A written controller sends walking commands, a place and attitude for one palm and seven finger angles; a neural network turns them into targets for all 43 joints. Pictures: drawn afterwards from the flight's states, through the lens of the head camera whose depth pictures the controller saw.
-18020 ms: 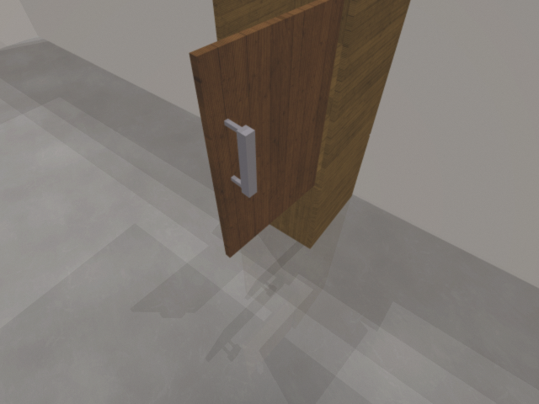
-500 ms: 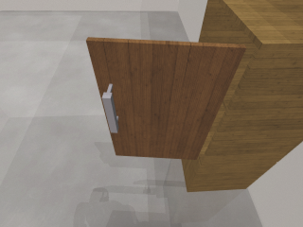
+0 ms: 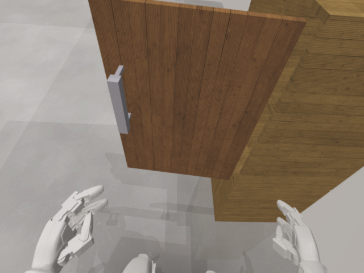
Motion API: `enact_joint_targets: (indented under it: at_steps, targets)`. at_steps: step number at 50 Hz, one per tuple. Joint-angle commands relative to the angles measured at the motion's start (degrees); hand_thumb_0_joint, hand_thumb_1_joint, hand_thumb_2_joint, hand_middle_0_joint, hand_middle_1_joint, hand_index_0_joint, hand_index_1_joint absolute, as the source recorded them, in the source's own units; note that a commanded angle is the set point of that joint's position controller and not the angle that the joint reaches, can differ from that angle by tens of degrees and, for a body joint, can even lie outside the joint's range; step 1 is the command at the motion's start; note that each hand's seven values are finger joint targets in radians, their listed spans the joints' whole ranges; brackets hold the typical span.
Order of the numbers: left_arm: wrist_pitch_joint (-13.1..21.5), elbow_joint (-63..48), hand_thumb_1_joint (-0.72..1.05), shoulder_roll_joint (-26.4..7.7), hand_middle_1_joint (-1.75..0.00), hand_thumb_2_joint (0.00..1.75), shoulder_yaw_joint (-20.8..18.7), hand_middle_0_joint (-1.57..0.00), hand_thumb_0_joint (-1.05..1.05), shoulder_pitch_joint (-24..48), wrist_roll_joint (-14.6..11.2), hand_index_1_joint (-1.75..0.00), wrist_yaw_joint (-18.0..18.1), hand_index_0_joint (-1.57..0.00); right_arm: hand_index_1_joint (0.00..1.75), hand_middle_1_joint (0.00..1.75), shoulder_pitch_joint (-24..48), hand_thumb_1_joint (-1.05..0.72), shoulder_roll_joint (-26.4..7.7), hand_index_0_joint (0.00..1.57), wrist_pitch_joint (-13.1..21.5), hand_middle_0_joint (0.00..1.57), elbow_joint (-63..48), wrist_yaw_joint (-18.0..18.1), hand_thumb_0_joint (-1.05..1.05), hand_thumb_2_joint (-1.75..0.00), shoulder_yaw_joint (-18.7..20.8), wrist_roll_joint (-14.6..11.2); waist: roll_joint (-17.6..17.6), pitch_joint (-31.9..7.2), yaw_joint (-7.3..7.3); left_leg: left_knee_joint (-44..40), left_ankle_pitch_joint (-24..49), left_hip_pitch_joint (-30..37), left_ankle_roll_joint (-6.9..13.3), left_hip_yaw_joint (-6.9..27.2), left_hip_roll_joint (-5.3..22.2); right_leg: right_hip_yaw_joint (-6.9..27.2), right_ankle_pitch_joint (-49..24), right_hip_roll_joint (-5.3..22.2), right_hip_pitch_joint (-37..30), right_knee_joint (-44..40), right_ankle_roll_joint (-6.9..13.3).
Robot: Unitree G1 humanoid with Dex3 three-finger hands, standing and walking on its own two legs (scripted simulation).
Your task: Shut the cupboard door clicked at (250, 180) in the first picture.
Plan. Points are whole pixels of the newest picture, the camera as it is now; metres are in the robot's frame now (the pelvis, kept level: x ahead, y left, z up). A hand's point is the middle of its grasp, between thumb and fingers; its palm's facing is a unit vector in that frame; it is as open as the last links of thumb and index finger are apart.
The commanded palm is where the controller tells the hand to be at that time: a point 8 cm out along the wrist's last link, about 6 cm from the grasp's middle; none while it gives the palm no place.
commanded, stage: raise the hand and make a fist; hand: left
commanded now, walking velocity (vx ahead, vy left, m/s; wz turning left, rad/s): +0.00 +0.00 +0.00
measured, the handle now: (122, 101) +0.48 +0.19 +0.09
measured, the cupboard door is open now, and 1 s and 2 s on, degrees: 84 84 84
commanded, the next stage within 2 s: bring the fist close to the handle in 1.54 s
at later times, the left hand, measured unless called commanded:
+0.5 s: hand (72, 215) +0.21 +0.22 +0.06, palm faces +0.05 -1.00 -0.04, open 4.0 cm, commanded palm +0.18 +0.26 +0.05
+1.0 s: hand (67, 211) +0.21 +0.23 +0.07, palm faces -0.05 -1.00 -0.02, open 3.0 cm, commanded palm +0.19 +0.28 +0.09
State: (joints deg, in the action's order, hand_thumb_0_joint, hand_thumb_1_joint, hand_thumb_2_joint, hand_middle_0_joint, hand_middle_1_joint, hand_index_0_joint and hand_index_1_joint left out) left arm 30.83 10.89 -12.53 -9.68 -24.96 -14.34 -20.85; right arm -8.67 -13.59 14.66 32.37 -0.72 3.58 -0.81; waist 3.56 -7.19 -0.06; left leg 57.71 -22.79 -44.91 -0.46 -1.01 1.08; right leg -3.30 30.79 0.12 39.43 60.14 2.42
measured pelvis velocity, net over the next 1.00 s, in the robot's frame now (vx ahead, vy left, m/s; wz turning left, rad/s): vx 0.00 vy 0.04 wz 0.01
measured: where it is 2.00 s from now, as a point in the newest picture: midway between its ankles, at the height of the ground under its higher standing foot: outside the picture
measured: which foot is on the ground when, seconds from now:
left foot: down 0.00-1.00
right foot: down 0.00-1.00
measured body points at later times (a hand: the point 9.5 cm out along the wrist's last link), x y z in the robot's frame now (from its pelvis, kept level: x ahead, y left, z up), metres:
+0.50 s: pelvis +0.01 +0.01 +0.00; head +0.06 +0.01 +0.44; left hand +0.20 +0.27 +0.07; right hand +0.15 -0.22 -0.10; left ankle +0.06 +0.13 -0.67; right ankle -0.01 -0.09 -0.67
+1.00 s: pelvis +0.00 +0.04 +0.01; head +0.03 +0.06 +0.46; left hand +0.21 +0.28 +0.07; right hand +0.20 -0.17 -0.04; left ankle +0.06 +0.13 -0.67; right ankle -0.01 -0.09 -0.67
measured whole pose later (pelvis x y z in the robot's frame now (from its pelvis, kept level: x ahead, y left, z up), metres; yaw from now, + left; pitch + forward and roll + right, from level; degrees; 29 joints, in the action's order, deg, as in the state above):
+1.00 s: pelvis +0.00 +0.04 +0.01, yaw +1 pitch +8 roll -4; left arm 12.3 -4.9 -15.5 -6.7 -22.1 -15.2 -15.1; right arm -13.6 -12.5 12.0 27.2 2.8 -3.5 -2.6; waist -2.2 -6.0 -1.0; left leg 56.1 -22.6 -41.9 2.8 0.3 0.5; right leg -4.5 27.5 0.2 33.2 52.5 -0.8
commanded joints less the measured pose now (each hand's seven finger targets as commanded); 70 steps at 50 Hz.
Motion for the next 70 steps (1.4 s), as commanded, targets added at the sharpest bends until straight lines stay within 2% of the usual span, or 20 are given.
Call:
enact_joint_targets:
  at_steps: [1,4,6,9,12,14,16,19,20,25,28,34,39,43,45,49,53,59,63,70]
  targets:
    - [5.60,-24.62,0.90,-11.75,-0.68,0.90,-10.40,-0.55,0.00,-0.77,-6.45,-0.68,-1.41,-0.55,0.30,0.30,2.59,-0.90,-6.38,0.20,2.85,0.20,-11.47,1.36,0.00,-0.90,2.04,-0.73,-13.77,-14.80,-3.20,1.65,5.29,4.90,1.16,0.71,-2.21,8.99,-7.49,0.98,1.53,-8.89,-1.28]
    - [10.00,-38.47,0.90,-11.42,-0.74,0.90,-6.19,-0.60,0.00,10.45,-7.04,-0.74,0.23,-0.60,0.30,0.30,0.59,-0.90,-6.39,0.20,4.24,0.20,-9.16,3.28,0.00,-0.90,1.14,-0.49,-13.19,-15.04,1.53,6.65,5.38,4.64,2.21,2.47,-0.93,11.30,-8.93,0.34,5.77,-8.17,-2.05]
    - [10.67,-34.74,0.90,-8.59,-0.78,0.90,-2.24,-0.64,0.00,10.50,-6.84,-0.78,-0.72,-0.64,0.30,0.30,-0.04,-0.90,-6.83,0.20,5.17,0.20,-6.72,4.52,0.00,-0.90,0.69,-0.76,-10.42,-9.68,3.23,8.16,3.08,1.76,2.63,3.13,-0.20,11.26,-5.72,0.04,8.99,-8.80,-2.03]
    - [5.69,-25.73,0.90,-7.57,-0.84,0.90,0.94,-0.69,0.00,9.89,-6.89,-0.84,-4.09,-0.69,0.30,0.30,-0.67,-0.90,-7.72,0.20,5.46,0.20,-5.58,6.18,0.00,-0.90,-0.09,-1.91,-5.01,-4.68,4.66,9.00,0.76,-2.47,3.21,3.94,0.30,12.13,-2.87,-0.11,9.84,-10.77,-3.71]
    - [-4.97,-17.27,0.90,-11.00,-0.90,0.90,-2.98,-0.75,0.00,4.99,-5.85,-0.90,-6.38,-0.75,0.30,0.30,-1.11,-0.90,-7.92,0.20,3.72,0.20,-7.43,6.75,0.00,-0.90,0.26,-2.81,0.47,-7.44,2.05,6.62,0.89,-4.40,3.13,3.44,-0.09,13.71,-1.65,1.54,4.66,-13.85,-5.20]
    - [-12.26,-16.26,0.90,-13.86,-0.94,0.90,-7.65,-0.79,0.00,-0.15,-6.00,-0.94,-5.95,-0.79,0.30,0.30,0.47,-0.90,-7.17,0.20,2.25,0.20,-9.93,6.36,0.00,-0.90,0.48,-3.23,-0.37,-11.65,-2.04,3.61,3.98,-2.15,3.13,3.57,-0.96,13.10,-5.29,1.89,-2.10,-13.79,-5.12]
    - [-15.85,-21.58,0.90,-13.97,-0.98,0.90,-11.87,-0.82,0.00,-2.72,-7.60,-0.98,-3.40,-0.82,0.30,0.30,1.05,-0.90,-5.44,0.20,0.76,0.20,-11.86,5.86,0.00,-0.90,0.45,-3.03,0.38,-16.00,-4.16,1.30,7.94,0.95,2.64,3.36,-1.25,12.11,-14.22,2.82,-8.05,-13.04,-6.23]
    - [-14.00,-26.30,0.90,-12.89,-1.04,0.90,-15.66,-0.88,0.00,-5.24,-8.49,-1.04,2.84,-0.88,0.30,0.30,1.17,-0.90,-3.63,0.20,-0.24,0.20,-11.42,5.32,0.00,-0.90,0.44,-2.05,1.03,-16.59,-5.81,-1.08,13.32,3.94,1.92,3.72,-0.95,8.06,-27.94,1.67,-11.44,-9.73,-5.79]
    - [-12.03,-27.96,0.90,-9.96,-1.06,0.90,-13.27,-0.90,0.00,-5.78,-8.28,-1.06,4.05,-0.90,0.30,0.30,0.43,-0.90,-3.22,0.20,-0.04,0.20,-11.39,4.97,0.00,-0.90,0.34,-1.85,-0.31,-15.44,-5.14,-2.13,14.76,5.34,1.73,3.40,-0.98,5.93,-30.92,1.14,-10.00,-8.60,-4.93]
    - [-3.87,-25.47,0.90,-4.32,-1.16,0.90,-1.46,-0.99,0.00,-1.63,-4.52,-1.16,4.27,-0.99,0.30,0.30,-2.23,-0.90,-5.61,0.20,1.32,0.20,-8.99,4.07,0.00,-0.90,0.37,-1.24,-2.67,-7.55,0.41,-2.76,10.41,6.47,2.00,4.05,-0.33,1.32,-17.93,-1.29,3.87,-6.89,-2.42]
    - [-2.92,-24.38,0.90,-5.37,-1.22,0.90,0.97,-1.04,0.00,0.69,-4.07,-1.22,1.64,-1.04,0.30,0.30,-3.06,-0.90,-7.28,0.20,2.59,0.20,-9.39,4.40,0.00,-0.90,0.29,-1.73,-3.95,-7.09,1.46,-3.85,3.27,5.78,2.18,4.95,-0.14,1.66,-7.16,-1.44,6.34,-8.65,-1.53]
    - [-4.68,-35.59,0.90,-13.34,-1.34,0.90,-6.50,-1.15,0.00,2.53,-3.82,-1.34,4.95,-1.15,0.30,0.30,-2.48,-0.90,-7.49,0.20,2.63,0.20,-10.80,4.89,0.00,-0.90,-0.20,-2.00,-11.27,-15.71,-2.09,-9.32,3.73,15.04,1.57,7.56,0.67,-0.12,-8.94,-2.27,1.76,-8.12,-0.27]
    - [-9.22,-32.23,0.90,-8.38,-1.44,0.90,-3.87,-1.24,0.00,0.38,-3.23,-1.44,8.82,-1.24,0.30,0.30,-2.19,-0.90,-6.71,0.20,0.52,0.20,-11.33,4.36,0.00,-0.90,-1.28,-2.10,-11.41,-8.77,-1.15,-13.55,0.34,15.50,1.02,8.64,1.17,-1.78,-8.73,-2.78,0.69,-10.38,-0.42]
    - [-14.32,-25.85,0.90,-5.66,-1.50,0.90,1.51,-1.30,0.00,2.33,-1.94,-1.50,6.67,-1.30,0.30,0.30,-2.77,-0.90,-7.71,0.20,-0.40,0.20,-12.30,4.20,0.00,-0.90,-1.97,-2.55,-6.82,-1.82,1.15,-15.22,-4.15,12.84,1.38,8.40,1.07,-1.87,-7.19,-2.65,0.88,-13.56,-1.01]
    - [-15.52,-25.71,0.90,-6.90,-1.50,0.90,1.66,-1.30,0.00,5.40,-1.80,-1.50,5.25,-1.30,0.30,0.30,-3.17,-0.90,-8.18,0.20,-0.29,0.20,-12.97,4.28,0.00,-0.90,-2.38,-2.52,-7.02,-2.15,1.16,-15.57,-4.14,13.21,1.52,8.25,0.73,-1.66,-7.29,-2.48,-0.42,-14.35,-0.92]
    - [-13.37,-31.12,0.90,-12.74,-1.50,0.90,-4.07,-1.30,0.00,10.61,-2.42,-1.50,5.66,-1.30,0.30,0.30,-2.97,-0.90,-8.18,0.20,0.39,0.20,-12.87,4.65,0.00,-0.90,-2.74,-1.99,-9.61,-7.12,-0.27,-14.94,0.31,17.33,1.47,7.67,0.34,-0.79,-9.56,-2.47,-3.53,-14.68,-0.40]
    - [-10.10,-33.44,0.90,-11.60,-1.50,0.90,-5.04,-1.30,0.00,10.62,-3.50,-1.50,7.26,-1.30,0.30,0.30,-2.82,-0.90,-6.99,0.20,1.29,0.20,-12.16,4.10,0.00,-0.90,-3.36,-1.92,-12.21,-9.20,-0.80,-15.57,3.86,20.60,1.01,7.52,0.59,-1.25,-11.37,-2.45,-4.32,-14.53,-0.26]
    - [-14.42,-22.79,0.90,-8.35,-1.50,0.90,-1.58,-1.30,0.00,7.27,-2.76,-1.50,5.27,-1.30,0.30,0.30,-2.84,-0.90,-8.02,0.20,1.19,0.20,-10.58,3.85,0.00,-0.90,-2.99,-2.42,-7.19,-3.22,0.28,-16.32,2.58,16.94,1.54,6.69,0.25,-1.09,-11.46,-2.20,-5.29,-17.26,-0.80]
    - [-16.86,-23.21,0.90,-9.45,-1.50,0.90,-2.58,-1.30,0.00,7.35,-4.01,-1.50,3.18,-1.30,0.30,0.30,-2.63,-0.90,-8.48,0.20,1.24,0.20,-11.53,4.23,0.00,-0.90,-2.40,-2.66,-3.91,-5.33,-0.16,-14.87,5.87,16.39,2.02,4.42,-0.68,0.06,-13.48,-1.54,-7.57,-18.63,-1.45]
    - [-8.94,-30.79,0.90,-11.55,-1.50,0.90,-6.14,-1.30,0.00,10.72,-4.42,-1.50,6.99,-1.30,0.30,0.30,-2.58,-0.90,-7.06,0.20,2.03,0.20,-10.24,3.92,0.00,-0.90,-2.59,-1.76,-8.41,-9.36,-0.82,-12.90,11.34,18.87,1.87,3.44,-0.78,0.69,-17.51,-1.46,-8.74,-16.22,-0.95]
